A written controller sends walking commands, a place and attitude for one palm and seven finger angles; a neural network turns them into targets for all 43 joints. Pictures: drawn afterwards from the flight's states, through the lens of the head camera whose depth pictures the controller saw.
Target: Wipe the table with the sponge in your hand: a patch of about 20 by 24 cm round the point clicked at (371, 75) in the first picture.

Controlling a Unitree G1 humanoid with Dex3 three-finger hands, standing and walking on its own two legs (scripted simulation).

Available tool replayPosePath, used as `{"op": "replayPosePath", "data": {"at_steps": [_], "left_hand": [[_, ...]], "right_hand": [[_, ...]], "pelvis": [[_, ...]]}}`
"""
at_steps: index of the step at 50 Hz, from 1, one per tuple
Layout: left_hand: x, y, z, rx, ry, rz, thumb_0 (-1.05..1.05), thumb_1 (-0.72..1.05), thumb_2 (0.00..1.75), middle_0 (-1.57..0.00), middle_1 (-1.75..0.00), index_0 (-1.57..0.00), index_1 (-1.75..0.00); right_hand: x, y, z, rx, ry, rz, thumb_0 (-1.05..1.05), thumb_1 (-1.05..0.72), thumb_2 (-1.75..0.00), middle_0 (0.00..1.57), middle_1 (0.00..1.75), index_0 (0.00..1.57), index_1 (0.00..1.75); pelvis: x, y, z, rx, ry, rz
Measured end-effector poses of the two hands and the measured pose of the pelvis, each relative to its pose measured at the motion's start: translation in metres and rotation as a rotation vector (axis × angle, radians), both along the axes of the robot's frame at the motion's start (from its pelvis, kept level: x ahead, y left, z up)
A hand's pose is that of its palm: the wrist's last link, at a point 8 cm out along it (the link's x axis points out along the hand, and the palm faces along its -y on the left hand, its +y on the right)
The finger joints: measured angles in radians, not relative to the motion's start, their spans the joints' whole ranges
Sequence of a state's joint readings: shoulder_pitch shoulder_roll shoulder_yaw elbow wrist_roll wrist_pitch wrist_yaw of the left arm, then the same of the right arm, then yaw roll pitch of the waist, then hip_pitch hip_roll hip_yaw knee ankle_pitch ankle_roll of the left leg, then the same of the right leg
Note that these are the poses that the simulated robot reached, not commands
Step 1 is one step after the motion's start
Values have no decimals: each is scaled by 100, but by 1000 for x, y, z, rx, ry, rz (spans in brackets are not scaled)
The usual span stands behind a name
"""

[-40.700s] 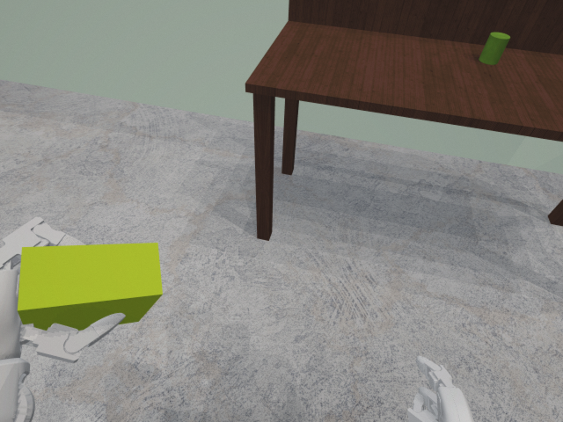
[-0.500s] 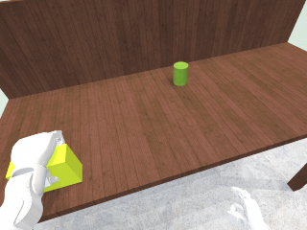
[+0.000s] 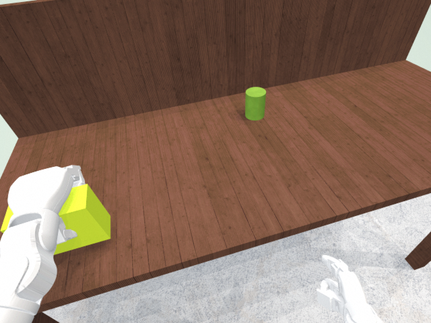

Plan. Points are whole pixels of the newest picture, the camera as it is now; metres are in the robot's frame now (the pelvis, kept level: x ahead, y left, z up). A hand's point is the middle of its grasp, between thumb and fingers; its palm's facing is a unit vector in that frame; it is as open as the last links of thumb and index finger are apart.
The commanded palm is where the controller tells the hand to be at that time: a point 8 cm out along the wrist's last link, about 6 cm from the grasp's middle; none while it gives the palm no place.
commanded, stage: lift the sponge slowly off the table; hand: left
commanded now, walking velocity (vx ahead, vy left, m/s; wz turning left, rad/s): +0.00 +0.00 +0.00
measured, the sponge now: (67, 227) +0.24 +0.33 +0.06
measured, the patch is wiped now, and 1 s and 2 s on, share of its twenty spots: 1.00 1.00 1.00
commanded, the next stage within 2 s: bring the sponge back beside the body in 1.00 s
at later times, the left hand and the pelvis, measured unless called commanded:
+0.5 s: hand (54, 193) +0.25 +0.32 +0.15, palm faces +0.08 -0.05 -1.00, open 9.5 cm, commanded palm +0.22 +0.31 +0.22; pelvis -0.01 +0.00 +0.00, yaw +0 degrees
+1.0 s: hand (53, 178) +0.26 +0.32 +0.18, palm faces +0.08 -0.05 -1.00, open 9.5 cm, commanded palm +0.22 +0.31 +0.25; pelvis -0.01 +0.00 +0.00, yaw +0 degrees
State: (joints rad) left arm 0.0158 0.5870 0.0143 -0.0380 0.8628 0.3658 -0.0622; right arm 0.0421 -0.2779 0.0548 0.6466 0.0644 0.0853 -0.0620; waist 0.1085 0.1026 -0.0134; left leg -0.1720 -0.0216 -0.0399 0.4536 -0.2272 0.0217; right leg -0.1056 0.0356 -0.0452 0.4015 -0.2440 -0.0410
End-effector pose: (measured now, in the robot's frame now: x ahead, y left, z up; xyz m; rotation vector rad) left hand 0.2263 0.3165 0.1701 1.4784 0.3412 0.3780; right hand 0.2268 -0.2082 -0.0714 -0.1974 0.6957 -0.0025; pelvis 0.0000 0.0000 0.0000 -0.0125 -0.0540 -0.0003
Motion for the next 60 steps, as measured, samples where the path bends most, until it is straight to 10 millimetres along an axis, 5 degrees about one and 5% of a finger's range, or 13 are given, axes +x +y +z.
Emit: {"op": "replayPosePath", "data": {"at_steps": [12, 23, 31, 43, 60], "left_hand": [[6, -19, 21, 9, -49, -84, 0, -49, 106, -80, -139, -81, -141], [3, -2, 34, 5, -51, 12, 0, -49, 106, -80, -139, -81, -141], [4, -15, 36, 3, -43, -54, 0, -49, 106, -80, -139, -81, -141], [13, -5, 66, 27, -112, 4, 0, -49, 106, -80, -139, -81, -141], [14, -16, 55, 20, -71, -86, 0, -49, 106, -80, -139, -81, -141]], "right_hand": [[-6, 3, -2, 13, -11, 0, 2, -91, -90, 20, 30, 20, 30], [-2, 1, 3, 18, -26, 8, 2, -91, -90, 20, 30, 20, 30], [2, 3, 6, 2, -50, 21, 2, -91, -90, 20, 30, 20, 30], [0, 8, 5, 33, -41, 27, 2, -91, -90, 20, 30, 20, 30], [-3, 6, 4, 11, -36, 26, 2, -91, -90, 20, 30, 20, 30]], "pelvis": [[-4, 2, 1, 2, -6, -2], [-8, -1, 0, 3, -5, -6], [-11, -1, 0, 1, -12, 7], [-11, -2, 0, 4, -1, -7], [-10, -1, -1, 3, -2, -5]]}}
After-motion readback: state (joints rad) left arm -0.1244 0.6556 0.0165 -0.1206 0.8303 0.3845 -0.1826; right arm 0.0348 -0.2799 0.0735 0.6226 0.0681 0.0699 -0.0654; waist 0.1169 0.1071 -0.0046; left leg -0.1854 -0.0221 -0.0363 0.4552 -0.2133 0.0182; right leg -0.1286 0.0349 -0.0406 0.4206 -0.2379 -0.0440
